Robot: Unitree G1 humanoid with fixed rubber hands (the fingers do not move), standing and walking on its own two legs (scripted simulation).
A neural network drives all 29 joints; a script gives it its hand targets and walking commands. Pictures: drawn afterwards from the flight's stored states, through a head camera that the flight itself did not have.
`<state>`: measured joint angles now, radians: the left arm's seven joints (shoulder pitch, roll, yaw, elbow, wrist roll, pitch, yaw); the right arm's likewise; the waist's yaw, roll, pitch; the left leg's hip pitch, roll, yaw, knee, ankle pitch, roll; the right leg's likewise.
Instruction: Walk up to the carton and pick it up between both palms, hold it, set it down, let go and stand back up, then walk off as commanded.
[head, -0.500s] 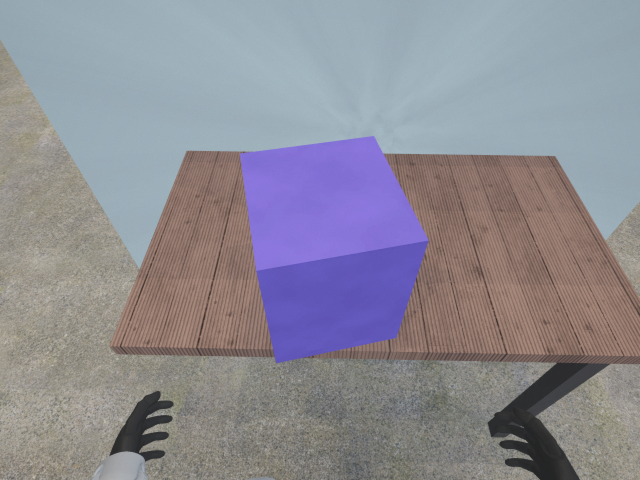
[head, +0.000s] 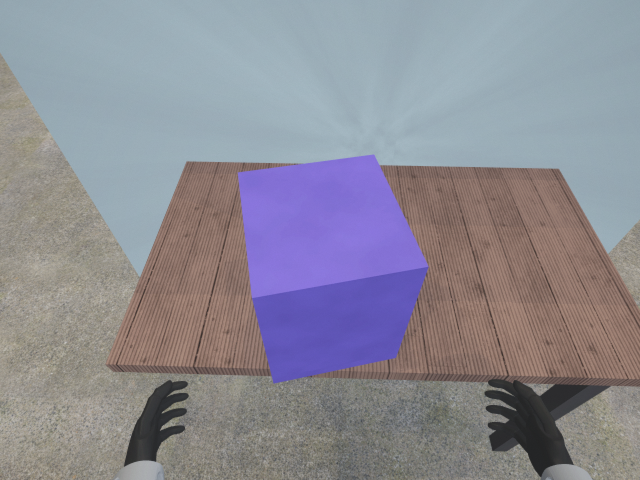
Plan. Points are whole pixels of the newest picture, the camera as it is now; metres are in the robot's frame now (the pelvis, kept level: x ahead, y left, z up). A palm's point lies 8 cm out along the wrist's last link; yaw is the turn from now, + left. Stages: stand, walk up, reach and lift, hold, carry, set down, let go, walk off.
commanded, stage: reach and lift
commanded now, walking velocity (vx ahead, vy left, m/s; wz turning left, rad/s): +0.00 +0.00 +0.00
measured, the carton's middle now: (322, 271) +0.40 +0.02 -0.01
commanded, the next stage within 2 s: none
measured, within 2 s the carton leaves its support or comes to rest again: neither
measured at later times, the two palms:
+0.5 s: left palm (161, 435) +0.18 +0.21 -0.02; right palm (530, 421) +0.19 -0.22 -0.02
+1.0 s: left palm (173, 363) +0.25 +0.20 +0.02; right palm (507, 340) +0.27 -0.21 +0.02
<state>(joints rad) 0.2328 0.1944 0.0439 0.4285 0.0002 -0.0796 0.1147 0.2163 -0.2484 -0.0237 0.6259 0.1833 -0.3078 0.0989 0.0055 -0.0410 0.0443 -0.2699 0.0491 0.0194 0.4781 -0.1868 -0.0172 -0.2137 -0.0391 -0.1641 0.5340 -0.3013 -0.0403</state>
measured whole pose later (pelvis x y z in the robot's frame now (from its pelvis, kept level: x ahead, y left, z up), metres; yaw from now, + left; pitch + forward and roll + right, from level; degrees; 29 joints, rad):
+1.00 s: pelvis +0.01 +0.00 +0.00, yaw +0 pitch +0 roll +1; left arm 0.11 0.16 -0.05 0.09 -0.07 0.20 0.21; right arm 0.02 -0.24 0.02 0.34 0.31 -0.04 0.00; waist 0.02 -0.04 -0.01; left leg -0.26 0.05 0.02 0.44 -0.18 -0.02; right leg -0.21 -0.03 -0.16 0.49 -0.29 -0.04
